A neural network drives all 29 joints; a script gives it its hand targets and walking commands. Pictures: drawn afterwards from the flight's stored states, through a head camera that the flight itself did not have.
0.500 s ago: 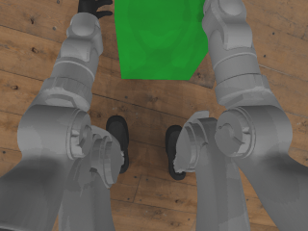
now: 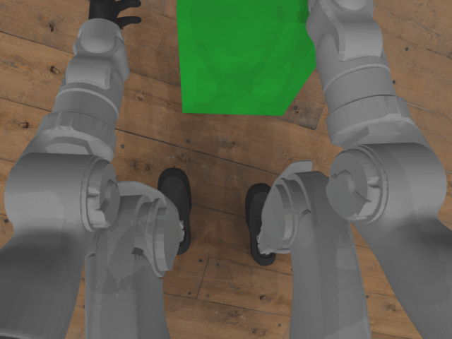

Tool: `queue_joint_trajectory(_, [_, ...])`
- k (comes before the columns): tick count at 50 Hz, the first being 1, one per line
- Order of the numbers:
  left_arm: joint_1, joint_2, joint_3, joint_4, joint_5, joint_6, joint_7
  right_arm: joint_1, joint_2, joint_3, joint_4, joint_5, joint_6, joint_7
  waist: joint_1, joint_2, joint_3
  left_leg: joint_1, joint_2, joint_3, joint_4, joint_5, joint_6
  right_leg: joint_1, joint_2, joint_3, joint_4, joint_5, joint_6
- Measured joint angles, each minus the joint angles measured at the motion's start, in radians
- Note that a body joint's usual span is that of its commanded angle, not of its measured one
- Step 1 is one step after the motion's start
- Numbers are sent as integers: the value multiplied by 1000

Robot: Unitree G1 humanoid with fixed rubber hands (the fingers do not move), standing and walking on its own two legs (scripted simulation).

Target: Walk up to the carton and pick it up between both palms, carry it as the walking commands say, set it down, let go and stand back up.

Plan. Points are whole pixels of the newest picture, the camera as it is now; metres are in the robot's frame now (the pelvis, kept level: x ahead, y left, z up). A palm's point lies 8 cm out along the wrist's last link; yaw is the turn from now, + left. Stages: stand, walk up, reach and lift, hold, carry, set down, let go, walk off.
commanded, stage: set down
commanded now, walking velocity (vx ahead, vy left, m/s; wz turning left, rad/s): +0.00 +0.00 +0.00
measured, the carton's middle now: (242, 39) +0.52 -0.04 -0.25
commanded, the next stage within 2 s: let go in 1.80 s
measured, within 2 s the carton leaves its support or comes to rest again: rests again in 1.18 s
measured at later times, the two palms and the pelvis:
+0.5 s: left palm (88, 22) +0.53 +0.18 -0.20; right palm out of the picture +0.58 -0.18 -0.11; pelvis +0.00 +0.00 -0.01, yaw +0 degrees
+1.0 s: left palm out of the picture +0.53 +0.20 -0.08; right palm out of the picture +0.53 -0.17 -0.08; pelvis -0.02 +0.01 +0.04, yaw +0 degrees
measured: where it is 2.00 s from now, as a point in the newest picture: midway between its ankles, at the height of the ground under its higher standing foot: (220, 231)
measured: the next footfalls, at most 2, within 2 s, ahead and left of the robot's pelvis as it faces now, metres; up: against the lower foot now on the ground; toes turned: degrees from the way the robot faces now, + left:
none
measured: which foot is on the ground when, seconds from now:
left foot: down 0.00-1.00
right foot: down 0.00-1.00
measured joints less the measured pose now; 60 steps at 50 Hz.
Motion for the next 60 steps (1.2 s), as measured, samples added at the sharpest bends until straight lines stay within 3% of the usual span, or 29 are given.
queue_joint_trajectory(21, [17, 66, 0, 9, -28, 0, -31, -26, -134, 19, 70, 0, 3, 21, -1, -1, 30, -3, 0, 0, 32, 3, -4, 0, 0, -1, 33, -1, 0])
queue_joint_trajectory(28, [17, 80, 0, -74, -71, 1, -38, -26, -184, 72, 71, 30, 14, 20, -1, -1, 41, -1, 0, 0, 32, 3, -1, 0, 1, -1, 35, -2, 0])
queue_joint_trajectory(33, [21, 81, 0, -177, -84, 24, -33, -26, -189, 106, 59, 104, 38, -21, 14, -1, 64, 25, 1, 0, 32, 0, 2, 23, 2, -1, 37, -4, 0])
queue_joint_trajectory(39, [51, 105, 0, -363, -150, 122, -8, 32, -178, 138, -79, 142, 113, -105, 56, 0, 188, 162, 0, 0, 31, -20, 1, 159, 4, 0, 36, -22, -1])
queue_joint_trajectory(42, [89, 105, 0, -414, -169, 200, -5, 72, -164, 140, -111, 150, 175, -117, 66, -1, 180, 197, 1, -2, 22, -26, 2, 195, 6, 0, 22, -26, -2])
queue_joint_trajectory(46, [112, 105, 0, -459, -174, 276, -5, 95, -160, 140, -129, 150, 258, -124, 57, 0, 178, 239, 1, -5, -22, -19, 7, 238, 10, 0, -33, -8, -2])
queue_joint_trajectory(52, [141, 105, 0, -645, -174, 354, -2, 185, -173, 137, -241, 150, 353, -124, 24, 0, 180, 304, 1, -12, -111, 1, 17, 299, 17, 0, -137, 29, -2])
queue_joint_trajectory(56, [140, 105, 0, -651, -174, 408, 6, 204, -197, 137, -306, 165, 418, -109, 13, 6, 180, 356, 1, -14, -183, 19, 17, 342, 21, 4, -211, 57, -2])
queue_joint_trajectory(60, [140, 105, 0, -656, -174, 448, 10, 204, -222, 141, -408, 195, 447, -102, 26, 6, 180, 408, 0, -16, -254, 39, 9, 381, 24, 9, -275, 85, 2])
